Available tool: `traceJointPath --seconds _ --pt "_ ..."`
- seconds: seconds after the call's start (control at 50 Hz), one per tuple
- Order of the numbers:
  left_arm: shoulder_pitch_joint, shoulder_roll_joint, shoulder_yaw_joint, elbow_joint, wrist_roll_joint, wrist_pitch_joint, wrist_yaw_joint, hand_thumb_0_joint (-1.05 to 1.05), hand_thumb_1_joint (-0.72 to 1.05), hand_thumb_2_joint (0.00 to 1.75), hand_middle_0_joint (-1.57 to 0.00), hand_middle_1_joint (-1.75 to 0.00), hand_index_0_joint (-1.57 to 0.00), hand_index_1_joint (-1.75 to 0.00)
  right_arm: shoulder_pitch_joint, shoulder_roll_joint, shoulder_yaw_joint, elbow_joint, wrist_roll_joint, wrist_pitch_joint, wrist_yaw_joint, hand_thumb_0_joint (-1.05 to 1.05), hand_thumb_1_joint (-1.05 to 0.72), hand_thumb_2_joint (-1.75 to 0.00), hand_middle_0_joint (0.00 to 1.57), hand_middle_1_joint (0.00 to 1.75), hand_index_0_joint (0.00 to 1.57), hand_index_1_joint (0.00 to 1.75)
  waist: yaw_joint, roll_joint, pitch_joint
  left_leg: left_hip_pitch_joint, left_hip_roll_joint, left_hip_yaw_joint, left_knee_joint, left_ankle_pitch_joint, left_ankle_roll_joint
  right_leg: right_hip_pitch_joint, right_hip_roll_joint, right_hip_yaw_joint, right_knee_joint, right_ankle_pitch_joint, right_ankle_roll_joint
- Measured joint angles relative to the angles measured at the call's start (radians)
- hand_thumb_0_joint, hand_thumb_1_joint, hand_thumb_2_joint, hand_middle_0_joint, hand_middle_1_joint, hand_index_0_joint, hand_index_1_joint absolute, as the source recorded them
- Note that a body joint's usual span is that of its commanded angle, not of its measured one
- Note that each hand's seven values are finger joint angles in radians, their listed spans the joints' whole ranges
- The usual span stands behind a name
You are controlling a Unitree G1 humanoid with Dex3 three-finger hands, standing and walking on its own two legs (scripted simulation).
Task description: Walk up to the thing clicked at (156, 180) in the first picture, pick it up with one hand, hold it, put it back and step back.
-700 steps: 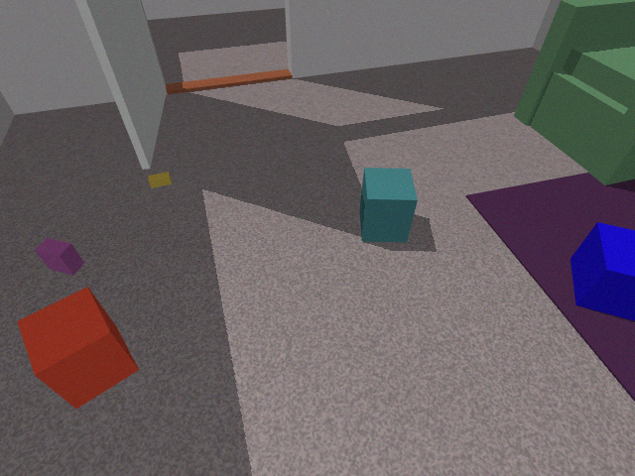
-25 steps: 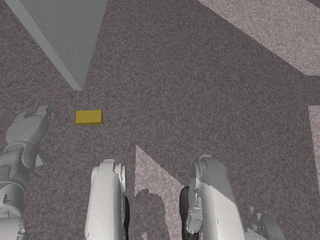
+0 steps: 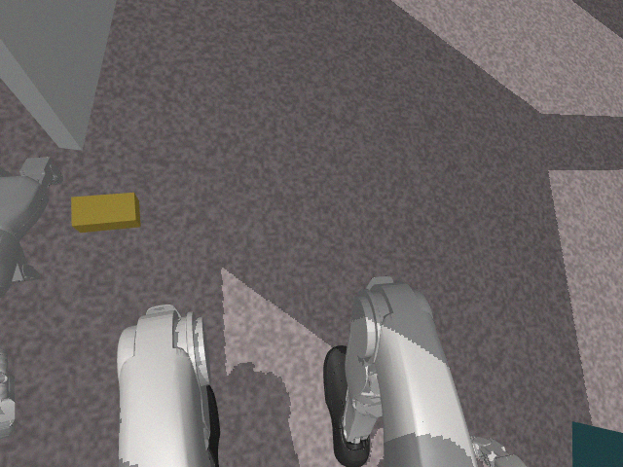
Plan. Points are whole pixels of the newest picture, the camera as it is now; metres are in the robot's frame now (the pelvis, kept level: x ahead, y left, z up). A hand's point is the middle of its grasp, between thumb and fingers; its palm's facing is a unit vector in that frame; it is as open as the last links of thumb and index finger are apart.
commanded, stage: rise first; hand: left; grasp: from above
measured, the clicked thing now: (107, 212) +0.52 +0.29 -0.34
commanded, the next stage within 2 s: none
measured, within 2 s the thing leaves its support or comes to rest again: neither
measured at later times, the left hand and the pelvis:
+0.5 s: hand (42, 221) +0.46 +0.33 -0.19, palm faces -0.45 -0.08 -0.89, open 13.9 cm; pelvis +0.01 +0.00 -0.03, yaw -2 degrees
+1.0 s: hand (49, 218) +0.47 +0.33 -0.21, palm faces -0.45 -0.08 -0.89, open 14.1 cm; pelvis +0.01 +0.00 -0.03, yaw -2 degrees
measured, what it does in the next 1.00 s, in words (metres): stands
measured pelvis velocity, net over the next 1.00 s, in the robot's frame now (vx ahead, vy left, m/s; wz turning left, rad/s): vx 0.01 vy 0.00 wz -0.04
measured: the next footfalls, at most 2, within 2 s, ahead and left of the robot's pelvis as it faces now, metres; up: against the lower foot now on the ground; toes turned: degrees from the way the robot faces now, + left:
none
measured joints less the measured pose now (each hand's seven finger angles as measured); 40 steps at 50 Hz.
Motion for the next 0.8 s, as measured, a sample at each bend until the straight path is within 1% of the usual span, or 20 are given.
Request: traceJointPath --seconds 0.18,0.34,0.48,0.8 --pt "-0.075 0.029 0.007 0.096 0.022 0.017 0.034 0.00 -0.45 0.96 -0.13 -0.95 -0.13 -0.94 -0.022 0.009 0.027 -0.002 -0.029 -0.012 0.012 0.00 -0.91 -0.90 0.21 0.30 0.21 0.30 -0.019 -0.007 0.011 -0.045 -0.001 -0.009 0.047 -0.009 -0.004 -0.046 0.004 -0.002 0.045 -0.005 0.001" --pt "-0.097 0.053 0.019 0.112 0.022 0.027 0.031 0.00 -0.47 0.96 -0.12 -0.97 -0.13 -0.96 -0.026 0.005 0.043 -0.011 -0.044 -0.013 0.019 0.00 -0.91 -0.90 0.21 0.30 0.21 0.30 -0.031 -0.007 0.032 -0.065 -0.001 -0.022 0.076 -0.023 -0.007 -0.063 0.007 -0.011 0.067 -0.015 0.003" --pt "-0.094 0.066 0.028 0.105 0.017 0.025 0.028 0.00 -0.47 0.96 -0.12 -0.97 -0.12 -0.96 -0.014 -0.004 0.052 -0.018 -0.049 -0.006 0.026 0.00 -0.91 -0.90 0.21 0.30 0.21 0.30 -0.041 -0.013 0.043 -0.074 -0.002 -0.029 0.092 -0.031 -0.008 -0.069 0.008 -0.014 0.078 -0.021 0.004" --pt "-0.106 0.095 0.029 0.128 0.019 0.016 0.052 0.00 -0.50 0.99 -0.10 -1.00 -0.10 -0.99 -0.008 -0.014 0.074 -0.021 -0.054 -0.008 0.034 0.00 -0.91 -0.90 0.21 0.30 0.21 0.30 -0.055 -0.017 0.060 -0.095 -0.002 -0.039 0.117 -0.037 -0.005 -0.085 0.013 -0.021 0.094 -0.022 0.008"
